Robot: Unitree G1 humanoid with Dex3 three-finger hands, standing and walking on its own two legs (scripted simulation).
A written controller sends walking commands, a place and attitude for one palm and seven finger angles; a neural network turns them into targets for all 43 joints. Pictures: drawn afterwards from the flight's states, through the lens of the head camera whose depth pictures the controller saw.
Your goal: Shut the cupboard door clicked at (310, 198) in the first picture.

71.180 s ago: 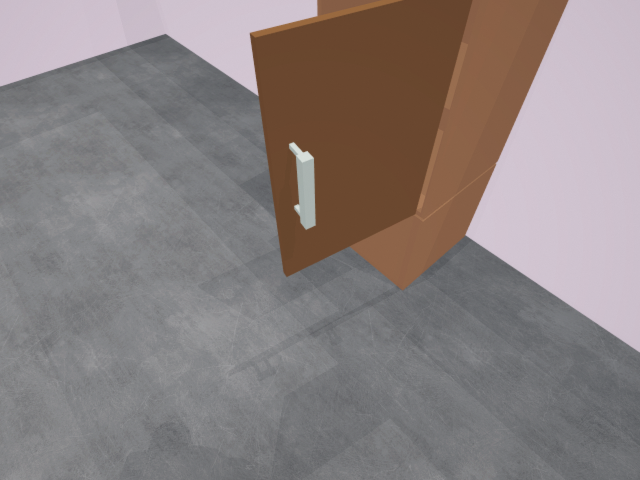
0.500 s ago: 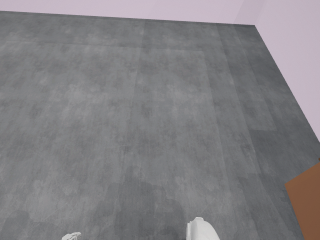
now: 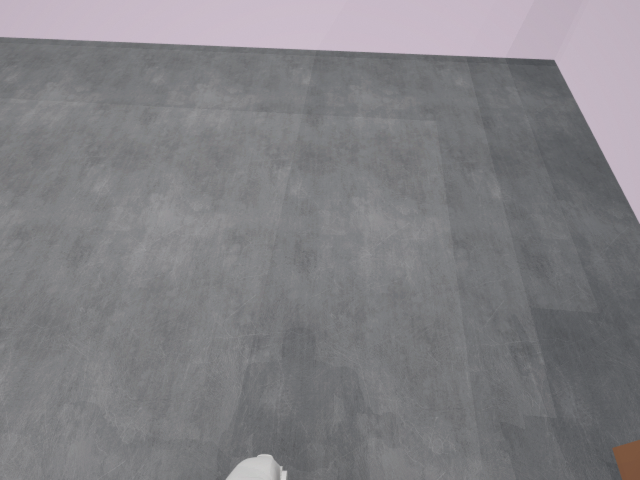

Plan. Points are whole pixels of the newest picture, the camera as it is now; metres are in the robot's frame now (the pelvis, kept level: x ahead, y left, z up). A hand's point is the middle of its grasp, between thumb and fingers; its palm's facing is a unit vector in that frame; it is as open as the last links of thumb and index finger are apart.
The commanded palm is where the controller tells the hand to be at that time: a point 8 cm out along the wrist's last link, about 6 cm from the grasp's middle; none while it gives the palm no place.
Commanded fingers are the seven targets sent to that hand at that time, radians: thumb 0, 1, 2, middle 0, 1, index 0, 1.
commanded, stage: turn to face it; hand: left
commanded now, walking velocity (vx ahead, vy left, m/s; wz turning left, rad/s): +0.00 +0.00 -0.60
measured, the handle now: out of the picture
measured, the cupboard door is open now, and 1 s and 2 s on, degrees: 8 8 8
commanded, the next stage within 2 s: none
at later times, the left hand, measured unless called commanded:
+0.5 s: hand (209, 422) +0.21 +0.19 -0.16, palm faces -0.26 -0.93 -0.26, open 7.4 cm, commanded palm none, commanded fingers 0.00 0.90 0.90 -0.20 -0.30 -0.20 -0.30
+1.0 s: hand (265, 399) +0.25 +0.12 -0.18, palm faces -0.51 -0.84 -0.18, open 7.4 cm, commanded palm none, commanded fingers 0.00 0.90 0.90 -0.20 -0.30 -0.20 -0.30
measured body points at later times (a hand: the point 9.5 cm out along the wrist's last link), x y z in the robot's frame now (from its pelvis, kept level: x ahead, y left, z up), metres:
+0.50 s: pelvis +0.05 +0.01 +0.00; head +0.10 +0.00 +0.44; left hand +0.22 +0.24 -0.14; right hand +0.03 -0.25 -0.15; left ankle +0.06 +0.11 -0.74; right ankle +0.01 -0.12 -0.70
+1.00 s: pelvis +0.10 -0.01 -0.01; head +0.15 -0.02 +0.43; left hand +0.28 +0.16 -0.17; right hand +0.05 -0.28 -0.14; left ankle +0.17 +0.09 -0.74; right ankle +0.01 -0.11 -0.74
